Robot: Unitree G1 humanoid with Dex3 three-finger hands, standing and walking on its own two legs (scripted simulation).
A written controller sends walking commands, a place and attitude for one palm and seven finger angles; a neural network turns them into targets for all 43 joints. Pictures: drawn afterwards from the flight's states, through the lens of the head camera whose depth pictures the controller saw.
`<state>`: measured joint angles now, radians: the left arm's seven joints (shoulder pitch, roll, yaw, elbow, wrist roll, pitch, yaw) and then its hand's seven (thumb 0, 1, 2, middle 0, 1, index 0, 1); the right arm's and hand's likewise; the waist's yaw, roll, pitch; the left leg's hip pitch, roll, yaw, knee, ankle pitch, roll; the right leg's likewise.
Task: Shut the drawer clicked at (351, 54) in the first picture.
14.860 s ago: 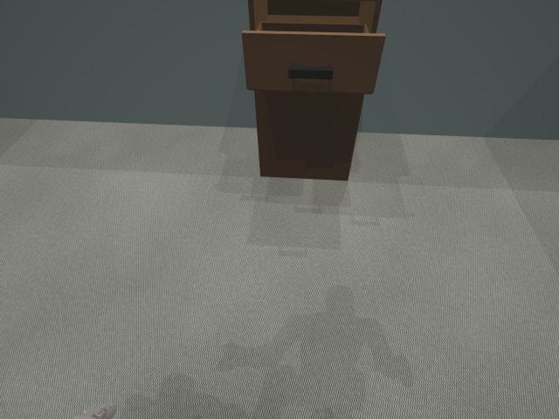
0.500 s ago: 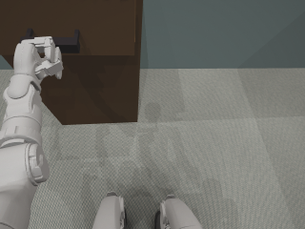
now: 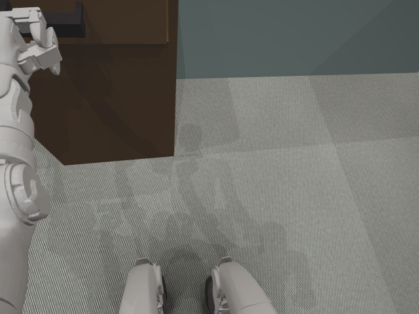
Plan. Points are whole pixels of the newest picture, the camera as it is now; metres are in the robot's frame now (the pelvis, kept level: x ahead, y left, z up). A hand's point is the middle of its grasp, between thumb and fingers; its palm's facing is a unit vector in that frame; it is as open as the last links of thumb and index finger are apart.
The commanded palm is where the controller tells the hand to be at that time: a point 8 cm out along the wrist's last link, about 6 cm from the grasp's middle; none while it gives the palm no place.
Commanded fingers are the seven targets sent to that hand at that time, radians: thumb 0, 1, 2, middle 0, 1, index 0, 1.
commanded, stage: push the drawer shut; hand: left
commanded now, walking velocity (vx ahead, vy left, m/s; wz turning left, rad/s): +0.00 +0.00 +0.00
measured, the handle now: (41, 15) +0.63 +0.23 +0.09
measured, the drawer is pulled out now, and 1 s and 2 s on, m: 0.01 0.00 0.00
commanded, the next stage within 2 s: pull the fist back off the drawer in 0.42 s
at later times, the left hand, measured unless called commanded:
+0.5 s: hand (44, 38) +0.58 +0.22 +0.09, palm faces +0.02 -1.00 -0.03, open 3.4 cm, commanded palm +0.63 +0.22 +0.09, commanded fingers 0.00 0.90 0.90 -1.40 -1.60 -1.40 -1.60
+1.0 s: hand (50, 41) +0.57 +0.21 +0.09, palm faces +0.05 -1.00 -0.03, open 3.2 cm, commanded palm +0.56 +0.22 +0.09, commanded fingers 0.00 0.90 0.90 -1.40 -1.60 -1.40 -1.60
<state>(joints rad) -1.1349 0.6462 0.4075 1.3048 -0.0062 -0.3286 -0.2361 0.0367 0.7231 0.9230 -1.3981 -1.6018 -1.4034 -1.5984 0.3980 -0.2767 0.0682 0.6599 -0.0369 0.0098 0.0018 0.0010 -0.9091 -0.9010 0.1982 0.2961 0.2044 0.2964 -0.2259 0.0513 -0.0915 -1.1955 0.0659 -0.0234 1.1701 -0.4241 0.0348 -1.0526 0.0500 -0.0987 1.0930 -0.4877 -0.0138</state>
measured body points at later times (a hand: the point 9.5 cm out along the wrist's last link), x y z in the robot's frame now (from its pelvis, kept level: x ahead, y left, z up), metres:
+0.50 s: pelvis -0.01 +0.01 -0.01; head +0.17 +0.05 +0.40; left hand +0.57 +0.27 +0.10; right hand -0.05 -0.25 -0.10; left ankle +0.06 +0.10 -0.64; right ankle +0.01 -0.12 -0.64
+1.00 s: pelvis -0.01 +0.01 -0.01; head +0.17 +0.05 +0.40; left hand +0.56 +0.26 +0.10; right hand -0.05 -0.25 -0.10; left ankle +0.06 +0.10 -0.64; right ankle +0.01 -0.12 -0.64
